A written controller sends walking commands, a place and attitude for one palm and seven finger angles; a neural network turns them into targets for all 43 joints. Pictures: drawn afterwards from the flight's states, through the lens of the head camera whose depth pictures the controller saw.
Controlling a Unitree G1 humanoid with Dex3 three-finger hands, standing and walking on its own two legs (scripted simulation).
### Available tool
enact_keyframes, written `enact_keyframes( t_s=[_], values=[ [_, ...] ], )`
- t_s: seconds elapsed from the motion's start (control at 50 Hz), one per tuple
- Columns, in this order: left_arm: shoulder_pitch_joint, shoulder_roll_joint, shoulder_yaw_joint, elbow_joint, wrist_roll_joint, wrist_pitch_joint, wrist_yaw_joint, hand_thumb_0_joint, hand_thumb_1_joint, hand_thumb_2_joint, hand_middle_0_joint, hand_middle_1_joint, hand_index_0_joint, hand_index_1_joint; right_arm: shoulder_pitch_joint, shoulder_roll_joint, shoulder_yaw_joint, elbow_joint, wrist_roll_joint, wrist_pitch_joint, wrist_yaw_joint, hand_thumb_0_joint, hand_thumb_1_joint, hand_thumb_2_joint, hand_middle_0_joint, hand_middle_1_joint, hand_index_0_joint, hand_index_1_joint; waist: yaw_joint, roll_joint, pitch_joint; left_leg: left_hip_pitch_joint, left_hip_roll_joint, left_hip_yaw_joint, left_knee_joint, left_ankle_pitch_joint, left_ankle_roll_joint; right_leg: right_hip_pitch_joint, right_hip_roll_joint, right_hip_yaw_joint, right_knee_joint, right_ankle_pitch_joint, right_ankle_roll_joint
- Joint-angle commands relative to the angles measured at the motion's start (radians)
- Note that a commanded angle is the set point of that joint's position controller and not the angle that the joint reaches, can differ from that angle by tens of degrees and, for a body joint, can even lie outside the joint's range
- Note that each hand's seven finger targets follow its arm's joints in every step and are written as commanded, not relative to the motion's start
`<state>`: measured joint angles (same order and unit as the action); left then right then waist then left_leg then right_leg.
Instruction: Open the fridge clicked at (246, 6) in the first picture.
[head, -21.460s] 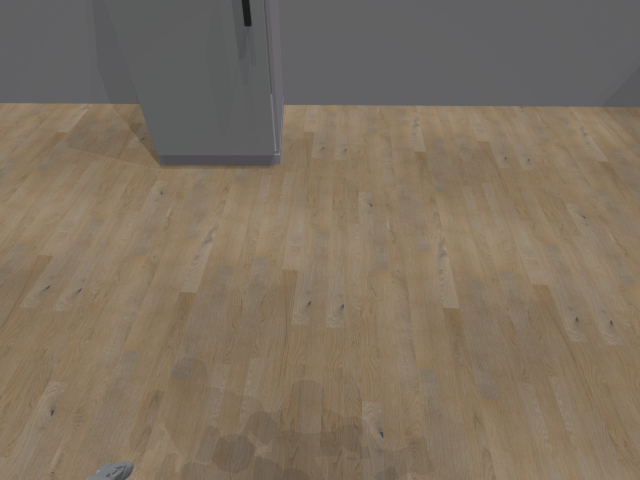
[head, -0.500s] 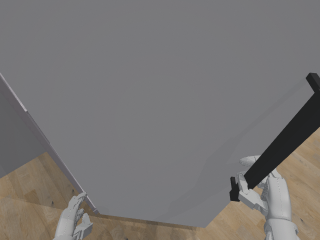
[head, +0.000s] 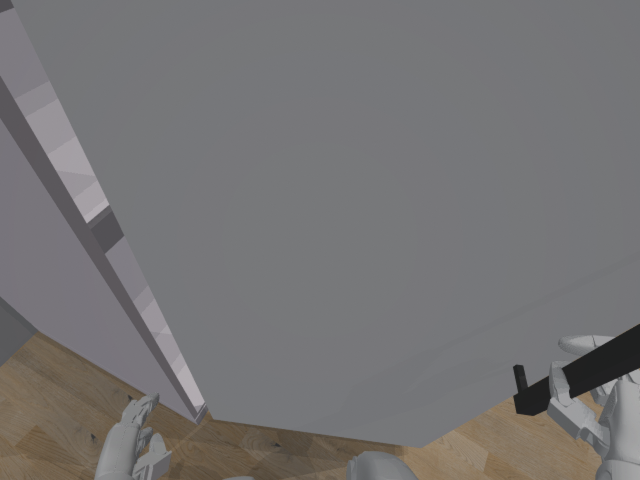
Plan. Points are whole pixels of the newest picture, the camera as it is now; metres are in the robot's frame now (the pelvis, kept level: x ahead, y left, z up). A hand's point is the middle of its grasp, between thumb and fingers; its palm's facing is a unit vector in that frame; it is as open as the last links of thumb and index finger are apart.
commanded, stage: stop walking and hold the door back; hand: right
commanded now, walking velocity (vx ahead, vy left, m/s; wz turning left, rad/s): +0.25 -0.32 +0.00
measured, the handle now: (613, 335) +0.27 -0.27 +0.13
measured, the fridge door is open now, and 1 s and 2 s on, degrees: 70 68 66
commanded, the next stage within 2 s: loosen the grip on the handle in 0.88 s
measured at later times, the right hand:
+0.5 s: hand (562, 407) +0.21 -0.24 +0.06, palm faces +0.43 +0.87 -0.24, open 5.7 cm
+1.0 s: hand (558, 369) +0.25 -0.24 +0.06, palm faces +0.42 +0.88 -0.24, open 5.8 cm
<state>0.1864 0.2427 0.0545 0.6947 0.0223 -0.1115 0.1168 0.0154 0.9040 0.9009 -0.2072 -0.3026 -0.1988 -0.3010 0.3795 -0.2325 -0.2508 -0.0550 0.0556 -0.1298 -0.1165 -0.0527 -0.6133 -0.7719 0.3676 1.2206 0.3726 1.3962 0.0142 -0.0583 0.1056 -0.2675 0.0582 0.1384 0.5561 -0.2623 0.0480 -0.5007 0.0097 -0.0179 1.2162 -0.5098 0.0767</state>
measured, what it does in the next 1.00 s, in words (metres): walks backwards: right foot, then left foot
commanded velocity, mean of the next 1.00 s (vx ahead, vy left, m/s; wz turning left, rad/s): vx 0.14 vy -0.09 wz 0.00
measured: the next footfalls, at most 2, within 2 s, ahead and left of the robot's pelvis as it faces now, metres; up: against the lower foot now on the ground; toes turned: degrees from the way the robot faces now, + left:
right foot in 0.34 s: -0.11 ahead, -0.09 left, +0.00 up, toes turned -12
left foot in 0.64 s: -0.01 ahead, +0.16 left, +0.00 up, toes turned -5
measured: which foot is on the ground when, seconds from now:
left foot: down 0.00-0.36, up 0.38-0.62, down 0.64-1.00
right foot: up 0.00-0.32, down 0.34-0.64, up 0.66-1.00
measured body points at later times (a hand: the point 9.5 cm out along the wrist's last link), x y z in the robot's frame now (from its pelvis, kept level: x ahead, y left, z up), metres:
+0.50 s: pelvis -0.11 +0.05 +0.01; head -0.09 +0.05 +0.46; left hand +0.06 +0.25 -0.10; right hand +0.18 -0.28 +0.08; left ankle -0.06 +0.13 -0.67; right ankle -0.15 -0.08 -0.73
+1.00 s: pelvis -0.11 +0.06 +0.00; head -0.08 +0.06 +0.45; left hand +0.03 +0.35 -0.10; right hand +0.22 -0.29 +0.08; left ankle -0.05 +0.17 -0.74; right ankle -0.08 -0.08 -0.72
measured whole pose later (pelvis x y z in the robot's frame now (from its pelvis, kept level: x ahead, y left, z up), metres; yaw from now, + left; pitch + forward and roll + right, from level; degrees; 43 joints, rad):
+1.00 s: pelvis -0.11 +0.06 +0.00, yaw -7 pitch -2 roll +0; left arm 0.27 0.36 0.04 0.71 -0.02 -0.11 0.10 0.01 0.91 0.90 -0.20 -0.30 -0.20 -0.30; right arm -0.50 -0.38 -0.36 0.90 -0.03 -0.23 -0.02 -0.01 -0.60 -0.78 0.37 1.31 0.45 1.40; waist 0.05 -0.01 0.10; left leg -0.27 0.02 0.03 0.53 -0.22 0.01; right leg -0.32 -0.05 -0.05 0.63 -0.26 0.02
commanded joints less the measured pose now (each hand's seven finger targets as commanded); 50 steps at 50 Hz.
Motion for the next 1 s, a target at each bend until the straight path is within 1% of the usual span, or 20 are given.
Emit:
enact_keyframes(
  t_s=[0.0,0.14,0.24,0.3,0.34,0.36,0.4,0.44,0.5,0.56,0.58,0.6,0.62,0.64,0.66,0.7,0.76,0.94,0.96,0.98],
  values=[
    [-0.096,0.055,-0.017,-0.190,-0.003,-0.049,0.022,0.000,0.900,0.900,-0.200,-0.300,-0.200,-0.300,-0.222,-0.211,-0.080,-0.173,-0.025,-0.073,-0.043,0.000,-0.900,-0.900,0.450,1.400,0.450,1.400,-0.019,0.211,-0.222,0.120,0.290,-0.207,-0.240,0.327,0.088,0.061,-0.016,-0.012,-0.131,0.005,-0.034],
    [-0.047,0.111,-0.017,-0.185,-0.012,-0.017,0.002,0.000,0.900,0.900,-0.200,-0.300,-0.200,-0.300,-0.597,-0.281,-0.077,0.019,-0.040,-0.095,-0.094,0.000,-0.900,-0.900,0.450,1.400,0.450,1.400,-0.048,0.133,-0.274,0.266,0.347,-0.322,-0.301,0.260,0.045,0.116,-0.009,-0.006,-0.488,0.029,-0.087],
    [-0.021,0.122,-0.020,-0.179,-0.026,0.025,-0.027,0.000,0.900,0.900,-0.200,-0.300,-0.200,-0.300,-0.865,-0.300,-0.049,0.183,-0.031,-0.125,-0.071,0.000,-0.900,-0.900,0.450,1.400,0.450,1.400,-0.030,0.132,-0.330,0.241,0.291,-0.271,-0.367,-0.098,-0.022,0.231,0.021,-0.056,-0.697,0.047,-0.117],
    [0.022,0.131,-0.014,-0.171,-0.028,0.030,-0.031,0.000,0.900,0.900,-0.200,-0.300,-0.200,-0.300,-1.015,-0.318,-0.024,0.282,-0.030,-0.138,-0.056,0.000,-0.900,-0.900,0.450,1.400,0.450,1.400,0.007,0.112,-0.343,0.084,0.192,-0.193,-0.317,-0.358,-0.089,0.406,0.003,-0.067,-0.858,0.050,-0.165],
    [0.027,0.169,-0.012,-0.166,-0.026,0.015,-0.024,0.000,0.900,0.900,-0.200,-0.300,-0.200,-0.300,-1.132,-0.301,-0.002,0.333,-0.031,-0.143,-0.042,0.000,-0.900,-0.900,0.450,1.400,0.450,1.400,0.016,-0.250,-0.283,-0.152,-0.030,0.005,0.142,-0.226,-0.130,0.470,-0.244,0.278,-1.046,-0.156,-0.280],
    [-0.033,0.134,-0.027,-0.173,-0.033,-0.002,-0.019,0.000,0.900,0.900,-0.200,-0.300,-0.200,-0.300,-1.235,-0.313,0.020,0.335,-0.025,-0.131,-0.043,0.000,-0.900,-0.900,0.450,1.400,0.450,1.400,0.021,-0.376,-0.203,-0.286,-0.057,-0.057,0.464,-0.220,-0.078,0.399,-0.400,0.502,-1.096,-0.162,-0.365],
    [-0.003,0.139,-0.011,-0.136,-0.051,0.009,-0.016,0.000,0.900,0.900,-0.200,-0.300,-0.200,-0.300,-1.228,-0.384,-0.044,0.532,-0.053,-0.113,-0.025,0.000,-0.900,-0.900,0.450,1.400,0.450,1.400,-0.011,-0.104,-0.164,-0.400,-0.018,-0.161,0.577,-0.165,-0.056,0.431,-0.357,0.360,-0.998,0.046,-0.341],
    [0.024,0.139,-0.016,-0.120,-0.055,0.009,-0.008,0.000,0.900,0.900,-0.200,-0.300,-0.200,-0.300,-1.316,-0.280,0.055,0.586,-0.042,-0.108,0.007,0.000,-0.900,-0.900,0.450,1.400,0.450,1.400,-0.007,-0.109,-0.164,-0.372,-0.010,-0.120,0.497,-0.139,-0.064,0.436,-0.305,0.255,-0.944,0.160,-0.318],
    [0.065,0.151,-0.019,-0.092,-0.052,0.001,0.011,0.000,0.900,0.900,-0.200,-0.300,-0.200,-0.300,-1.385,-0.301,0.058,0.657,-0.038,-0.106,0.030,0.000,-0.900,-0.900,0.450,1.400,0.450,1.400,-0.019,-0.146,-0.226,-0.205,-0.029,-0.063,0.283,-0.123,-0.070,0.428,-0.259,0.153,-0.884,0.303,-0.273],
    [0.068,0.166,-0.026,-0.070,-0.053,-0.009,0.016,0.000,0.900,0.900,-0.200,-0.300,-0.200,-0.300,-1.406,-0.335,0.044,0.726,-0.038,-0.109,0.037,0.000,-0.900,-0.900,0.450,1.400,0.450,1.400,-0.024,-0.161,-0.251,0.073,-0.077,-0.009,0.016,-0.085,-0.073,0.299,-0.216,0.080,-0.795,0.216,-0.213],
    [0.067,0.161,-0.024,-0.065,-0.056,-0.014,0.016,0.000,0.900,0.900,-0.200,-0.300,-0.200,-0.300,-1.391,-0.347,0.036,0.746,-0.040,-0.112,0.036,0.000,-0.900,-0.900,0.450,1.400,0.450,1.400,-0.025,-0.115,-0.264,0.186,-0.062,-0.037,-0.064,-0.076,-0.062,0.234,-0.184,0.046,-0.721,0.190,-0.184],
    [0.073,0.156,-0.019,-0.057,-0.060,-0.016,0.012,0.000,0.900,0.900,-0.200,-0.300,-0.200,-0.300,-1.372,-0.384,0.014,0.766,-0.046,-0.117,0.032,0.000,-0.900,-0.900,0.450,1.400,0.450,1.400,-0.027,0.007,-0.301,0.327,0.031,-0.186,-0.143,-0.116,-0.018,0.108,-0.131,0.010,-0.548,0.186,-0.154],
    [0.078,0.141,-0.010,-0.061,-0.060,-0.007,0.010,0.000,0.900,0.900,-0.200,-0.300,-0.200,-0.300,-1.322,-0.451,-0.032,0.813,-0.052,-0.113,0.027,0.000,-0.900,-0.900,0.450,1.400,0.450,1.400,-0.027,0.267,-0.317,0.435,0.248,-0.542,-0.228,-0.132,0.079,-0.092,-0.024,-0.051,-0.298,0.035,-0.104],
    [0.080,0.164,0.009,-0.062,-0.064,-0.011,0.010,0.000,0.900,0.900,-0.200,-0.300,-0.200,-0.300,-1.294,-0.513,-0.095,0.839,-0.046,-0.104,0.019,0.000,-0.900,-0.900,0.450,1.400,0.450,1.400,-0.038,0.322,-0.322,0.359,0.373,-0.720,-0.314,-0.182,0.125,-0.144,-0.014,0.048,-0.105,-0.064,-0.082],
    [0.079,0.178,0.015,-0.044,-0.063,-0.013,0.002,0.000,0.900,0.900,-0.200,-0.300,-0.200,-0.300,-1.342,-0.533,-0.111,0.827,-0.042,-0.105,0.021,0.000,-0.900,-0.900,0.450,1.400,0.450,1.400,-0.028,0.280,-0.286,0.262,0.349,-0.690,-0.321,-0.285,0.113,-0.114,-0.036,0.102,-0.058,-0.019,-0.075],
    [0.075,0.166,-0.008,-0.013,-0.059,-0.024,-0.005,0.000,0.900,0.900,-0.200,-0.300,-0.200,-0.300,-1.366,-0.507,-0.116,0.833,-0.035,-0.130,0.028,0.000,-0.900,-0.900,0.450,1.400,0.450,1.400,-0.008,0.198,-0.266,0.240,0.288,-0.493,-0.251,-0.099,0.110,-0.113,-0.068,0.093,-0.036,0.089,-0.066],
    [0.068,0.182,-0.017,-0.018,-0.056,-0.027,-0.006,0.000,0.900,0.900,-0.200,-0.300,-0.200,-0.300,-1.288,-0.583,-0.200,0.884,-0.032,-0.147,0.029,0.000,-0.900,-0.900,0.450,1.400,0.450,1.400,-0.012,0.166,-0.283,0.226,0.248,-0.342,-0.223,0.141,0.082,-0.056,-0.064,0.043,-0.145,0.141,-0.059],
    [0.072,0.182,0.002,-0.096,-0.045,-0.033,-0.005,0.000,0.900,0.900,-0.200,-0.300,-0.200,-0.300,-1.110,-0.533,-0.199,0.719,-0.035,-0.154,0.019,0.000,-0.900,-0.900,0.450,1.400,0.450,1.400,-0.027,0.171,-0.303,0.131,0.184,-0.270,-0.204,0.157,0.057,0.259,-0.037,-0.049,-0.651,0.277,-0.058],
    [0.073,0.175,0.061,-0.146,-0.040,-0.060,-0.048,0.000,0.900,0.900,-0.200,-0.300,-0.200,-0.300,-1.640,-0.903,-0.413,0.568,-0.132,-0.174,0.050,0.000,-0.900,-0.900,0.450,1.400,0.450,1.400,-0.076,0.212,-0.350,0.178,0.134,-0.336,-0.091,0.256,0.054,0.202,-0.066,-0.046,-0.685,0.359,-0.073],
    [0.029,0.202,0.022,-0.121,-0.007,-0.090,-0.045,0.000,0.900,0.900,-0.200,-0.300,-0.200,-0.300,-1.465,-0.461,-0.112,0.844,-0.116,-0.097,0.101,0.000,-0.779,-0.842,0.450,1.400,0.450,1.400,0.037,0.119,-0.534,0.089,-0.016,-0.112,0.047,0.479,0.003,0.244,-0.003,-0.058,-0.770,0.588,-0.122]
  ],
)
